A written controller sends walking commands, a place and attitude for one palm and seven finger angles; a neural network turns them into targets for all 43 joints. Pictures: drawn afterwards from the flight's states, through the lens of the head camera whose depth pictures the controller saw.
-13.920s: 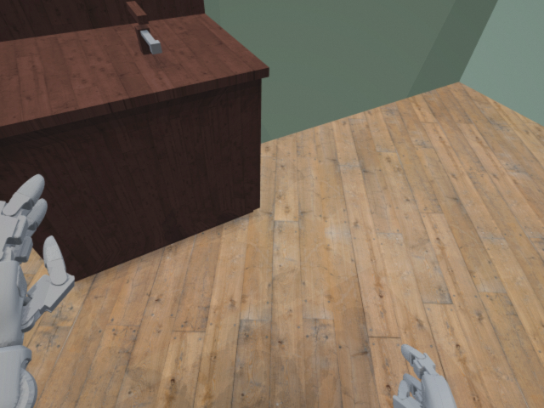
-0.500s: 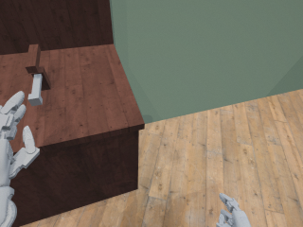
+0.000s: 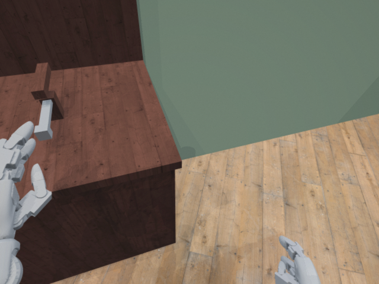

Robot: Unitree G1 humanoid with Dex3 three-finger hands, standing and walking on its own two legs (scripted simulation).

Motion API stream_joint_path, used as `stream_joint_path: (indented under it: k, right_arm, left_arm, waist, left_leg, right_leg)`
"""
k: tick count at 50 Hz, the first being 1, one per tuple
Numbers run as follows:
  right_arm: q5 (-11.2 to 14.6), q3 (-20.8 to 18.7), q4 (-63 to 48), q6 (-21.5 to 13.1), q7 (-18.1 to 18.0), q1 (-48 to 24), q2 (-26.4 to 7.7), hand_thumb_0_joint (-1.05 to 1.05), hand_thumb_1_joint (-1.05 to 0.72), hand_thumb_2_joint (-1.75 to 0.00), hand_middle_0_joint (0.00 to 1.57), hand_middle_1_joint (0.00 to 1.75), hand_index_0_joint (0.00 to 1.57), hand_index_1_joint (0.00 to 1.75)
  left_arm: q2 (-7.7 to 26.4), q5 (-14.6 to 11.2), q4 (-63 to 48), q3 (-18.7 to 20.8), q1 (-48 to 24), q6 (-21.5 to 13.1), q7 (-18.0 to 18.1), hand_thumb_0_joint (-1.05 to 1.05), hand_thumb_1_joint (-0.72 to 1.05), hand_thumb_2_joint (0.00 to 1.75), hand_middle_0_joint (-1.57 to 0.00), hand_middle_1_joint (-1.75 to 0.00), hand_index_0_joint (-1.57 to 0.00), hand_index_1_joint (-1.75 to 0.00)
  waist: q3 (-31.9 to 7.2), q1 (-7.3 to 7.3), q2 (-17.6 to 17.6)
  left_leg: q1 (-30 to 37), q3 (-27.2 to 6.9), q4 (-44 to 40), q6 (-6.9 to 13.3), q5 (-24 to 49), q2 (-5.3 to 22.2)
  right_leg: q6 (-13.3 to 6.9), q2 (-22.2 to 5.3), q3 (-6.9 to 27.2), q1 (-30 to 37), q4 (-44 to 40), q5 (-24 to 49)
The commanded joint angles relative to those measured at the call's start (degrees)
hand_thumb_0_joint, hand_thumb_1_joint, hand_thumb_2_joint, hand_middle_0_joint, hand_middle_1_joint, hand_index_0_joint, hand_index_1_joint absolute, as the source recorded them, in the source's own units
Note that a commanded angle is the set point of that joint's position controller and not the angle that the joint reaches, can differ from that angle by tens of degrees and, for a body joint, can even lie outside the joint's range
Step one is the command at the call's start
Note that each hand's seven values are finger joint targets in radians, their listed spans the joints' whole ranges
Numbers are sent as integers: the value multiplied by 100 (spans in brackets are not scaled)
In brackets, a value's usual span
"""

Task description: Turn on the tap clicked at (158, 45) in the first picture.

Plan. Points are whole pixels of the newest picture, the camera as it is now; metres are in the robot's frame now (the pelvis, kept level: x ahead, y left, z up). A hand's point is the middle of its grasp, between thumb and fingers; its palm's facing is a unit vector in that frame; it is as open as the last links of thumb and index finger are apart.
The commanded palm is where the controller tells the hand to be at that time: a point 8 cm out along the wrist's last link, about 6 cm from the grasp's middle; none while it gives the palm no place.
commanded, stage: shuffle to correct the standing spot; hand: left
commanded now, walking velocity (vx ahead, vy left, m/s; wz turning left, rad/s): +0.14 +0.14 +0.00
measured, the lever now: (43, 132) +0.41 +0.39 +0.07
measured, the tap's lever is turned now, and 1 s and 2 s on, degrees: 0 0 0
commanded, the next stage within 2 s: come to a stop and stand still in 0.64 s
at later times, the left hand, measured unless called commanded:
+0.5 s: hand (48, 169) +0.25 +0.27 +0.15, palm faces +0.40 -0.82 -0.41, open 7.4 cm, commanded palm +0.20 +0.30 +0.17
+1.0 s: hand (28, 140) +0.30 +0.32 +0.17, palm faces +0.44 -0.80 -0.41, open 7.4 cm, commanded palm +0.22 +0.35 +0.17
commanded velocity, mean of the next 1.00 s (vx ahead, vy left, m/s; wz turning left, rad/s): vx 0.07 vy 0.06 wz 0.00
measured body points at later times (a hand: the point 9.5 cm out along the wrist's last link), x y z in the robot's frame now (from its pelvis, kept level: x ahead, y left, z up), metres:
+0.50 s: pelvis +0.03 +0.02 -0.02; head +0.05 +0.02 +0.43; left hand +0.23 +0.31 +0.18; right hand +0.20 -0.21 -0.10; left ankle +0.00 +0.09 -0.74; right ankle +0.01 -0.11 -0.73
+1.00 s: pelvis +0.07 +0.07 -0.02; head +0.10 +0.08 +0.42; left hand +0.27 +0.36 +0.19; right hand +0.25 -0.14 -0.10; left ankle +0.13 +0.23 -0.74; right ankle +0.07 -0.02 -0.74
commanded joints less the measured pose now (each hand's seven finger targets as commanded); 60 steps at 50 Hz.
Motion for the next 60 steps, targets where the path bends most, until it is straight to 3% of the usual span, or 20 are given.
stream_joint_path:
  k: [1, 10, 16, 22, 26, 27, 28, 30, 34, 38, 40, 41, 42, 43, 44, 45, 49, 53, 58, 60]
  right_arm:
    - [9, -290, -846, -315, -45, -588, -726, 0, -90, -90, 20, 30, 20, 30]
    - [101, -320, -847, -274, 11, -582, -737, 0, -90, -90, 20, 30, 20, 30]
    - [154, -377, -826, -156, 80, -507, -696, 0, -90, -90, 20, 30, 20, 30]
    - [89, -371, -839, -189, 99, -408, -719, 0, -90, -90, 20, 30, 20, 30]
    - [109, -329, -852, -213, 133, -509, -716, 0, -90, -90, 20, 30, 20, 30]
    - [139, -338, -860, -189, 136, -554, -703, 0, -90, -90, 20, 30, 20, 30]
    - [144, -376, -887, -175, 137, -526, -619, 0, -90, -90, 20, 30, 20, 30]
    - [111, -427, -793, -135, 179, -451, -789, 0, -90, -90, 20, 30, 20, 30]
    - [47, -279, -678, 56, 206, -602, -591, 0, -90, -90, 20, 30, 20, 30]
    - [51, -339, -644, -181, 33, -621, -447, 0, -90, -90, 20, 30, 20, 30]
    - [69, -401, -646, -302, -101, -546, -503, 0, -90, -90, 20, 30, 20, 30]
    - [95, -479, -719, -329, -132, -477, -631, 0, -90, -90, 20, 30, 20, 30]
    - [99, -495, -754, -354, -116, -457, -717, 0, -90, -90, 20, 30, 20, 30]
    - [102, -500, -767, -384, -72, -492, -654, 0, -90, -90, 20, 30, 20, 30]
    - [165, -490, -749, -399, -97, -484, -534, 0, -90, -90, 20, 30, 20, 30]
    - [99, -413, -659, -417, -32, -526, -534, 0, -90, -90, 20, 30, 20, 30]
    - [160, -346, -813, -476, 165, -604, -519, 0, -90, -90, 20, 30, 20, 30]
    - [111, -333, -768, -436, 211, -511, -437, 0, -90, -90, 20, 30, 20, 30]
    - [95, -176, -524, -310, -47, -522, -439, 0, -90, -90, 20, 30, 20, 30]
    - [119, -234, -609, -296, -140, -608, -593, 0, -90, -90, 20, 30, 20, 30]
  left_arm:
    - [1057, -53, -1307, 606, -748, -417, 117, 0, 90, 90, -20, -30, -20, -30]
    - [1157, -78, -1401, 798, -526, -541, 153, 0, 90, 90, -20, -30, -20, -30]
    - [1192, -98, -1448, 879, -460, -608, 172, 0, 90, 90, -20, -30, -20, -30]
    - [1191, -46, -1775, 941, -549, -623, 170, 0, 90, 90, -20, -30, -20, -30]
    - [1056, -9, -1537, 858, -358, -606, 226, 0, 90, 90, -20, -30, -20, -30]
    - [1094, 15, -1452, 871, -235, -591, 238, 0, 90, 90, -20, -30, -20, -30]
    - [1293, -21, -1363, 973, -167, -567, 243, 0, 90, 90, -20, -30, -20, -30]
    - [1050, -153, -1194, 822, -156, -619, 197, 0, 90, 90, -20, -30, -20, -30]
    - [1216, -8, -1483, 989, -209, -759, 213, 0, 90, 90, -20, -30, -20, -30]
    - [1195, 3, -1762, 859, -760, -673, 292, 0, 90, 90, -20, -30, -20, -30]
    - [1183, 6, -1938, 804, -804, -628, 319, 0, 90, 90, -20, -30, -20, -30]
    - [1185, -19, -2151, 855, -876, -652, 331, 0, 90, 90, -20, -30, -20, -30]
    - [1219, -26, -2263, 912, -978, -704, 346, 0, 90, 90, -20, -30, -20, -30]
    - [1310, 7, -2146, 988, -1086, -760, 339, 0, 90, 90, -20, -30, -20, -30]
    - [1222, -67, -1538, 1101, -664, -674, 341, 0, 90, 90, -20, -30, -20, -30]
    - [1280, -71, -1812, 1088, -639, -627, 306, 0, 90, 90, -20, -30, -20, -30]
    - [1234, -85, -2143, 1116, -3, -570, 263, 0, 90, 90, -20, -30, -20, -30]
    - [1078, -189, -1917, 935, 104, -344, 238, 0, 90, 90, -20, -30, -20, -30]
    - [1047, -155, -1149, 902, -272, -225, 309, 0, 90, 90, -20, -30, -20, -30]
    - [1040, -112, -1301, 774, -600, -219, 301, 0, 90, 90, -20, -30, -20, -30]
  waist:
    - [-387, -78, 185]
    - [-610, -46, 315]
    - [-573, -113, -295]
    - [-353, -234, 1275]
    - [-637, -35, 644]
    - [-900, 67, 89]
    - [-1072, 51, -1249]
    - [-289, -42, -904]
    - [-110, -115, -507]
    - [-214, -55, -803]
    - [-420, -111, 122]
    - [-606, -146, 1074]
    - [-805, -142, 1897]
    - [-732, -115, 1466]
    - [-365, -45, 768]
    - [-696, -104, 1089]
    - [-958, 10, 1243]
    - [-385, -51, -1197]
    - [-506, -117, -295]
    - [-737, -24, 357]
  left_leg:
    - [-154, -250, -283, -27, 90, 36]
    - [-317, -472, 244, 56, 1471, 288]
    - [-682, -157, 995, -85, 1096, 26]
    - [905, -1846, -386, 358, 2771, 1159]
    - [-126, -773, 580, 255, 2664, 770]
    - [-1157, -329, 1599, 160, 2015, 418]
    - [-2284, 108, 3268, 6, 686, -221]
    - [-3029, -609, 4657, -194, -1339, 49]
    - [-2187, -651, 3513, -167, -651, 650]
    - [-157, 533, 1088, -155, 519, 168]
    - [688, 488, 266, -190, 836, 38]
    - [1055, -430, -18, 90, 1071, 601]
    - [1074, -1822, -550, 592, 1518, 1498]
    - [685, -2351, -933, 870, 1450, 1780]
    - [590, -2140, -647, 991, 2593, 1777]
    - [482, -1876, -509, 896, 2803, 1675]
    - [-395, -449, 188, 200, 1235, 1100]
    - [-1060, 3, 2055, -398, -534, 108]
    - [127, -192, 104, -239, 1031, 303]
    - [582, -872, -345, 8, 2041, 968]
  right_leg:
    - [-358, -201, 359, 45, -39, -237]
    - [-380, -282, 109, 292, 1202, 1099]
    - [-678, -804, 813, 299, 1192, 1284]
    - [-170, 129, -346, -1714, 2696, -1628]
    - [-363, -55, -395, 102, 890, -341]
    - [-594, -466, 224, 1356, 588, 807]
    - [-1171, -1714, 2218, 1998, 147, 1495]
    - [-1584, -2590, 2996, 1136, -343, 1435]
    - [-1093, -1895, 1113, -106, -6, 1764]
    - [-681, -1235, 117, -651, 254, 998]
    - [-434, -789, -105, -744, 1275, 416]
    - [-188, -371, -259, -1139, 2226, -148]
    - [-39, 81, -282, -1553, 3353, -1685]
    - [-91, 216, 89, -1647, 3955, -2224]
    - [-47, 185, 103, -1775, 3698, -2114]
    - [-58, -43, 151, -1379, 3223, -2019]
    - [-129, 52, 7, 221, 687, -327]
    - [-1019, -1279, 1976, -294, -522, 614]
    - [-407, -376, 487, -436, 489, 853]
    - [-133, 6, 202, -508, 756, 366]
